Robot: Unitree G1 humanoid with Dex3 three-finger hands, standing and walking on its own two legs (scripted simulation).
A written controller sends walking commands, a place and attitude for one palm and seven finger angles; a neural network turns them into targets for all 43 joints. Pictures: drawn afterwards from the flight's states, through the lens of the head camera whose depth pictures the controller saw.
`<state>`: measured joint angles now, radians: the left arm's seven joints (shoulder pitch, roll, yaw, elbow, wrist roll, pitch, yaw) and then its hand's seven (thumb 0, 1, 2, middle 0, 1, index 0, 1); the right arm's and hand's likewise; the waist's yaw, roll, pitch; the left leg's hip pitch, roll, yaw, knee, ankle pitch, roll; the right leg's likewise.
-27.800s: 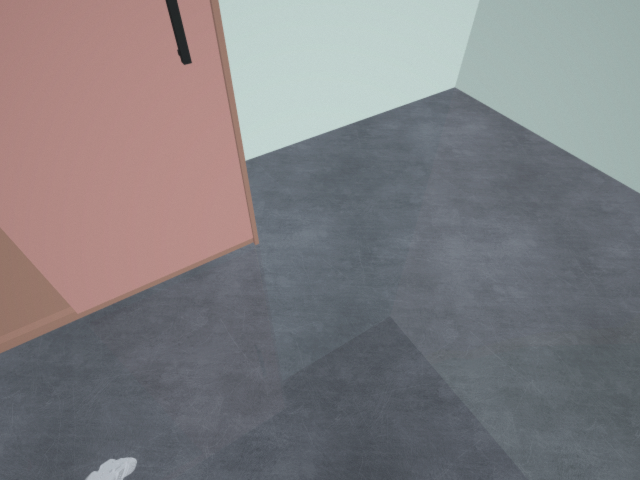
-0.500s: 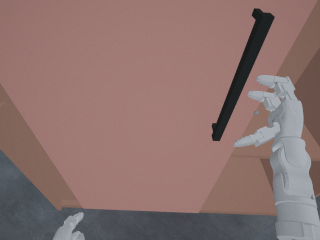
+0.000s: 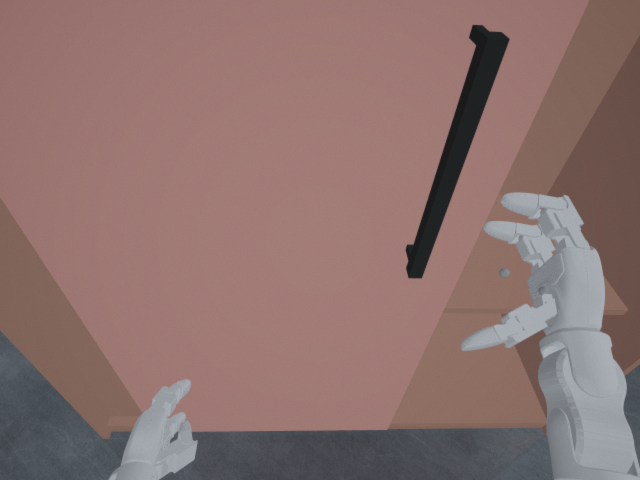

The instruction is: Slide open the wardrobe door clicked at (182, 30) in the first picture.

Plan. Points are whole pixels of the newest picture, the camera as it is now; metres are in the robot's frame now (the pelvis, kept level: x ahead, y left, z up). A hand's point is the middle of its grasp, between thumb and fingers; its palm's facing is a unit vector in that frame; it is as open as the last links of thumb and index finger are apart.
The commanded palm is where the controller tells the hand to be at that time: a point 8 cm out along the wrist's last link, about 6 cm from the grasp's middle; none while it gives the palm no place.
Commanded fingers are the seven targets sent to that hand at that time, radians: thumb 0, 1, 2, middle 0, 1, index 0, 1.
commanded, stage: slip the hand off the handle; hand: right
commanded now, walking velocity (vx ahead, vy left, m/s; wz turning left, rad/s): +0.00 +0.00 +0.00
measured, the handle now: (440, 174) +0.42 -0.13 +0.21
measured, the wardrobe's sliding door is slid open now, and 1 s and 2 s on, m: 0.51 0.51 0.51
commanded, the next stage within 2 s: draw the hand back to the body in 0.16 s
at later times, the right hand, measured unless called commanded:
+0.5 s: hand (526, 305) +0.25 -0.19 +0.18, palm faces +0.05 +1.00 -0.06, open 14.7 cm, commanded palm +0.21 -0.24 +0.18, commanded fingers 0.00 0.55 -0.20 0.25 1.15 0.25 1.15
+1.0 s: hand (590, 345) +0.21 -0.24 +0.17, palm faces +0.38 +0.89 -0.26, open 13.5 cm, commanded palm +0.17 -0.27 +0.18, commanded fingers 0.00 -0.07 -0.50 0.23 0.79 0.23 0.79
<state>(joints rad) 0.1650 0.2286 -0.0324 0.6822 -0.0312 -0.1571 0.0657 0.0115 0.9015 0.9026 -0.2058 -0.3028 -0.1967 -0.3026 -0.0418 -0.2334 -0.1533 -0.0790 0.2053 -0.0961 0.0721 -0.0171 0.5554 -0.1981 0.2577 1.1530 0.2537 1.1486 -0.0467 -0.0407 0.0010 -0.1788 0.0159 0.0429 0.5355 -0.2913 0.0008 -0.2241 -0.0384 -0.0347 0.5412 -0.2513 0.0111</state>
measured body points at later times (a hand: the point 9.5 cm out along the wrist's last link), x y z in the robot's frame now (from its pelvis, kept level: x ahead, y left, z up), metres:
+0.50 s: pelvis +0.01 +0.01 +0.00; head -0.04 +0.04 +0.45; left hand +0.21 +0.23 -0.07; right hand +0.24 -0.24 +0.18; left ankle +0.00 +0.12 -0.73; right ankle +0.03 -0.13 -0.73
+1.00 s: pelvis +0.00 +0.00 +0.01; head -0.03 +0.01 +0.46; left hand +0.19 +0.21 -0.07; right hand +0.18 -0.28 +0.18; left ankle +0.00 +0.12 -0.73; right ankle +0.03 -0.13 -0.73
